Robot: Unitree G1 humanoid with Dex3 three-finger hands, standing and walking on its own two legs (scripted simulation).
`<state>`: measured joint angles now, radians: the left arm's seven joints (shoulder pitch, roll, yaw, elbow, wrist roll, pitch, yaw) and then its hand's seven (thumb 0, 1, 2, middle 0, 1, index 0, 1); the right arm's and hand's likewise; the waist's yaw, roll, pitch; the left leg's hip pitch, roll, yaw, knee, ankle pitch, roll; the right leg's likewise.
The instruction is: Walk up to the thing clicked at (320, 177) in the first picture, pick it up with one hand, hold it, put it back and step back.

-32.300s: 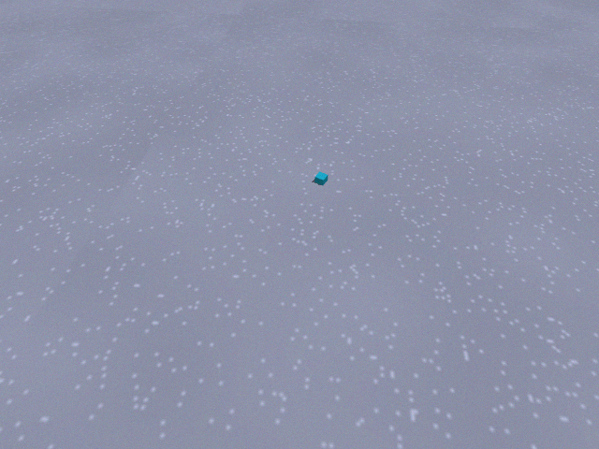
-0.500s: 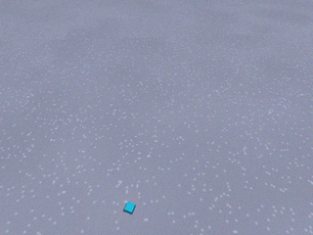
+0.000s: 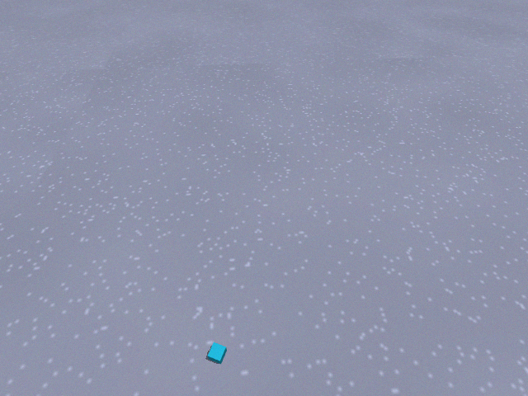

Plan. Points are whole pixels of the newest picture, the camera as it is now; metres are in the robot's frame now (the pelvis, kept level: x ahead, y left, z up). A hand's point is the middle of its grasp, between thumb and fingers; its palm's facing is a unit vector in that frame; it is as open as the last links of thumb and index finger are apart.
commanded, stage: stand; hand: left
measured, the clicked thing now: (217, 353) +0.42 +0.20 -0.76
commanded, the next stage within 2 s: none
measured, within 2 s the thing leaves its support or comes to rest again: neither
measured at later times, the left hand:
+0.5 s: hand out of the picture +0.07 +0.25 -0.16, palm faces -0.02 -0.94 -0.34, open 7.3 cm
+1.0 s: hand out of the picture +0.07 +0.25 -0.16, palm faces -0.03 -0.94 -0.34, open 7.3 cm
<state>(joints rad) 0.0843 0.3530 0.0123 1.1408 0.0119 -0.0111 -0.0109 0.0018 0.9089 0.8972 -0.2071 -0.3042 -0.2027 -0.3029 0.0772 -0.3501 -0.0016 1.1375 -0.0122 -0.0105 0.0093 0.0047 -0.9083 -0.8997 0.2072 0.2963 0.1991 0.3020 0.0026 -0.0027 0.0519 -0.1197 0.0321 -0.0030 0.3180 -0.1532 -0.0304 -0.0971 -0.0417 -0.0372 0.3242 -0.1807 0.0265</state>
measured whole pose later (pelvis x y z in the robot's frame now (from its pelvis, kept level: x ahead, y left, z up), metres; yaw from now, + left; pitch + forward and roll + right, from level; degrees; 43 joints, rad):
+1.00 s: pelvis +0.00 +0.00 +0.00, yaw +0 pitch -2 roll +0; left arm 0.12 0.36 0.00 1.13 0.01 -0.01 -0.01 0.00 0.91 0.90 -0.21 -0.30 -0.20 -0.30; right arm 0.11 -0.35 0.00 1.14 -0.01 -0.01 0.01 0.00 -0.91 -0.90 0.21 0.30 0.20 0.30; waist 0.00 0.00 0.05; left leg -0.12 0.04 0.00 0.32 -0.16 -0.03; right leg -0.10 -0.04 -0.03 0.33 -0.19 0.02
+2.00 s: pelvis +0.01 +0.00 +0.00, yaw +0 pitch -2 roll +0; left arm 0.12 0.36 0.00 1.12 0.01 -0.01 -0.01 0.00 0.91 0.90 -0.21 -0.30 -0.20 -0.30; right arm 0.10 -0.35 0.00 1.13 -0.01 -0.01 0.01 0.00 -0.91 -0.90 0.21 0.30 0.20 0.30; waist 0.00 0.00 0.05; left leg -0.11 0.03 0.01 0.32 -0.17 -0.03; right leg -0.09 -0.04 -0.03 0.32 -0.20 0.03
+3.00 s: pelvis +0.00 +0.01 -0.06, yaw -1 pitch +13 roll -1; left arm 0.02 0.26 0.18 0.81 0.23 0.24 0.16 0.00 -0.24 0.70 -0.41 -0.78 -0.40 -0.79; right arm 0.21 -0.24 -0.04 0.65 -0.01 -0.08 -0.02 0.01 -0.98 -0.92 0.21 0.30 0.20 0.30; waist -0.01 -0.01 -0.06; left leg -0.73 0.04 0.00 0.92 -0.43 -0.02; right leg -0.70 -0.04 -0.01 0.90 -0.43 0.04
